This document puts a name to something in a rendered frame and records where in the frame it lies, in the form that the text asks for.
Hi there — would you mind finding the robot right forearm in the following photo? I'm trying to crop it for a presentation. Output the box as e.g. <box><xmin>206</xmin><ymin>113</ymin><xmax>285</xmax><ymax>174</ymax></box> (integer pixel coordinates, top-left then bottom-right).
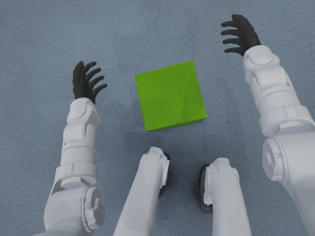
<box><xmin>243</xmin><ymin>45</ymin><xmax>315</xmax><ymax>138</ymax></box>

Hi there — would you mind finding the left robot hand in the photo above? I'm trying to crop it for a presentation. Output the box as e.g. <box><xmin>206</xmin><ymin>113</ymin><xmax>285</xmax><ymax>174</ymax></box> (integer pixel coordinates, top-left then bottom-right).
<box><xmin>72</xmin><ymin>61</ymin><xmax>107</xmax><ymax>104</ymax></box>

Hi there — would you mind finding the robot right upper arm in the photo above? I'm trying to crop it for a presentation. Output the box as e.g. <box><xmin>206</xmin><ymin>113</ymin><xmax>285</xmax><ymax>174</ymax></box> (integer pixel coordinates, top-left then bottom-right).
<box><xmin>262</xmin><ymin>131</ymin><xmax>315</xmax><ymax>236</ymax></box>

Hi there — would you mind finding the robot left upper arm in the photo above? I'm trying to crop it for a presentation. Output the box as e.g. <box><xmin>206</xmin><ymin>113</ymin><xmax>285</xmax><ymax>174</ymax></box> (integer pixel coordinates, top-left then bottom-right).
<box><xmin>32</xmin><ymin>185</ymin><xmax>106</xmax><ymax>236</ymax></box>

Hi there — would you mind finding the carton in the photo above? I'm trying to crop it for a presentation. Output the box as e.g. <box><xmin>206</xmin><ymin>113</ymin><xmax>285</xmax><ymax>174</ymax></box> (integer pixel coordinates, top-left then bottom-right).
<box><xmin>135</xmin><ymin>60</ymin><xmax>208</xmax><ymax>132</ymax></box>

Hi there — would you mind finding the right robot hand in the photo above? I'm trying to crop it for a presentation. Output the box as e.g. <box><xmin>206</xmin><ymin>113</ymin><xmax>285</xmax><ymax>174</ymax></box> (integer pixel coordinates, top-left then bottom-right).
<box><xmin>220</xmin><ymin>14</ymin><xmax>262</xmax><ymax>58</ymax></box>

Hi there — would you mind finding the robot left forearm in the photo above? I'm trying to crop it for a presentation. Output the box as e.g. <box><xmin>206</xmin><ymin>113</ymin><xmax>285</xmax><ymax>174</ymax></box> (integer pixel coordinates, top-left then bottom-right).
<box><xmin>43</xmin><ymin>97</ymin><xmax>100</xmax><ymax>229</ymax></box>

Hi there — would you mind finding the robot left shin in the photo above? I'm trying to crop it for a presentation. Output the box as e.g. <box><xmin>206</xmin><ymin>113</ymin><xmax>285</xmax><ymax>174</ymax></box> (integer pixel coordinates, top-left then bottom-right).
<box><xmin>139</xmin><ymin>147</ymin><xmax>165</xmax><ymax>188</ymax></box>

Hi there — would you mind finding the robot left thigh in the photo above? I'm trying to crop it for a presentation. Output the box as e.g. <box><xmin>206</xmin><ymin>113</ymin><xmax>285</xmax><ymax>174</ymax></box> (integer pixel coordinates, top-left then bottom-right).
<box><xmin>112</xmin><ymin>152</ymin><xmax>170</xmax><ymax>236</ymax></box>

